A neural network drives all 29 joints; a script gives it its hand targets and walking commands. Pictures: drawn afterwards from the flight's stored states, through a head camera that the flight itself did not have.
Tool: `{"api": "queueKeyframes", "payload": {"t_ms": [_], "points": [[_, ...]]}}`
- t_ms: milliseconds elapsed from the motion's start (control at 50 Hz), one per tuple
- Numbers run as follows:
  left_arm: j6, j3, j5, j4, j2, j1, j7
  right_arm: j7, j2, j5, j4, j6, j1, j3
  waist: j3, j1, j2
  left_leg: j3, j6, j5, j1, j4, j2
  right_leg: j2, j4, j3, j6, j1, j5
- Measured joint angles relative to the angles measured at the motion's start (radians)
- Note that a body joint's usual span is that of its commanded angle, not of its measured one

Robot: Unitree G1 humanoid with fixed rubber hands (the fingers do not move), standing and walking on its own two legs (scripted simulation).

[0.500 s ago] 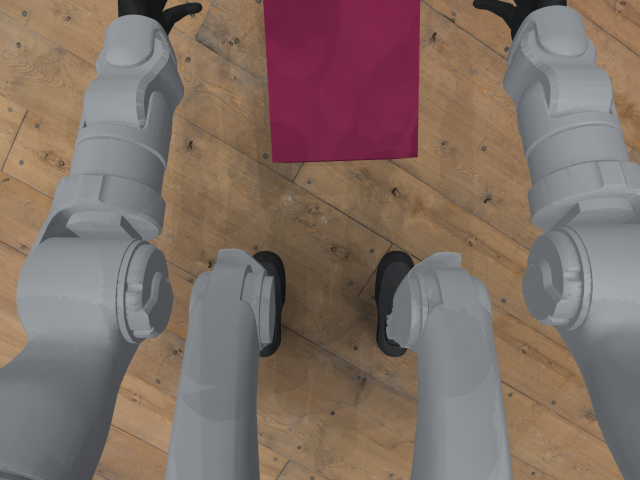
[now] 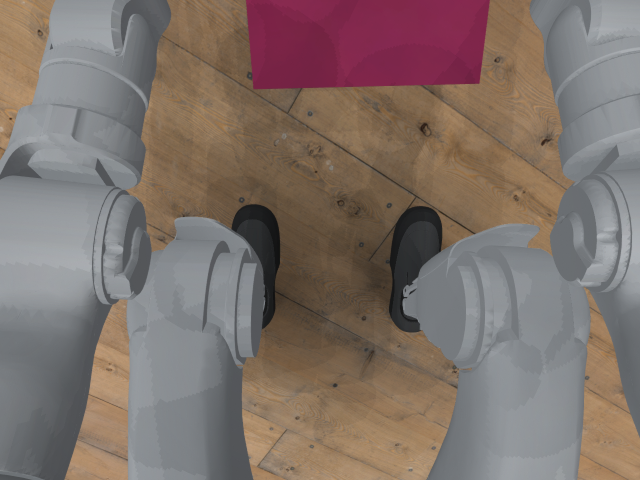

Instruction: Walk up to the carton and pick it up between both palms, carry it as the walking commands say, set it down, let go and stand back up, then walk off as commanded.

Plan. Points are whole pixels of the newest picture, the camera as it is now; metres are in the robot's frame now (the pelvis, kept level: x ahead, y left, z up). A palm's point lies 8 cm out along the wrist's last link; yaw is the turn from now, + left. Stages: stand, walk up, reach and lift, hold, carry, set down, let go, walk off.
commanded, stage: reach and lift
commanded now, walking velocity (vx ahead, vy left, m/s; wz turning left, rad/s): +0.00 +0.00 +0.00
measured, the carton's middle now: out of the picture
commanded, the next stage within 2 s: none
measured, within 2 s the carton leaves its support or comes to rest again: leaves its support in 1.64 s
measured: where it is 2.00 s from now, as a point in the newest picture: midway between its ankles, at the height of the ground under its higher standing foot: (331, 288)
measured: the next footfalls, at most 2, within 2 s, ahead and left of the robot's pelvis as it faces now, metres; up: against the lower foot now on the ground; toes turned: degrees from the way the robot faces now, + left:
none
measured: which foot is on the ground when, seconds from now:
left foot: down 0.00-1.00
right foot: down 0.00-1.00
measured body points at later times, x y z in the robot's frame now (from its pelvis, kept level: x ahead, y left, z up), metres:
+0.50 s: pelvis +0.00 +0.00 -0.02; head +0.39 -0.01 +0.19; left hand +0.56 +0.16 -0.23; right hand +0.57 -0.17 -0.23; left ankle +0.12 +0.12 -0.35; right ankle +0.12 -0.13 -0.35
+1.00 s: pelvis +0.01 +0.00 -0.02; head +0.39 -0.01 +0.20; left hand +0.57 +0.13 -0.22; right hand +0.57 -0.15 -0.22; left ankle +0.12 +0.12 -0.35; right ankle +0.12 -0.13 -0.35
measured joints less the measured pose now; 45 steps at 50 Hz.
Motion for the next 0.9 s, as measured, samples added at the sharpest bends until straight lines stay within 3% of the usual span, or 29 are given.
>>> {"api": "queueKeyframes", "payload": {"t_ms": [80, 180, 380, 640, 900], "points": [[0.010, -0.027, -0.030, 0.054, 0.013, -0.010, 0.003, -0.002, 0.005, 0.023, -0.002, 0.005, -0.005, 0.040, -0.001, -0.003, 0.001, 0.001, 0.005, -0.006, -0.047, 0.051, 0.012, 0.014, 0.044, 0.002, 0.005, -0.051, 0.005], [-0.010, -0.035, -0.055, 0.044, 0.011, -0.010, 0.012, -0.002, -0.009, 0.030, -0.003, -0.003, 0.009, 0.050, -0.006, -0.007, 0.016, 0.006, 0.004, -0.028, -0.039, 0.090, 0.005, 0.008, 0.089, 0.009, 0.008, -0.043, -0.023], [-0.020, -0.005, -0.001, 0.096, -0.014, -0.007, -0.004, 0.009, -0.002, 0.026, 0.031, -0.005, 0.003, 0.052, -0.010, -0.002, -0.005, -0.009, -0.008, -0.035, -0.029, 0.096, 0.005, 0.009, 0.093, -0.006, -0.004, -0.035, -0.026], [-0.022, -0.031, -0.029, 0.082, -0.039, -0.034, 0.001, -0.004, 0.034, 0.018, 0.032, -0.011, -0.021, 0.069, -0.007, 0.002, 0.010, -0.004, -0.001, -0.023, -0.033, 0.088, 0.001, 0.006, 0.083, 0.000, 0.004, -0.032, -0.019], [-0.013, 0.017, 0.079, 0.098, -0.088, -0.061, 0.002, -0.002, 0.050, -0.025, 0.052, -0.016, -0.036, 0.035, -0.007, 0.000, 0.002, -0.005, 0.004, -0.028, -0.022, 0.069, 0.001, 0.007, 0.059, -0.002, 0.009, -0.017, -0.024]]}}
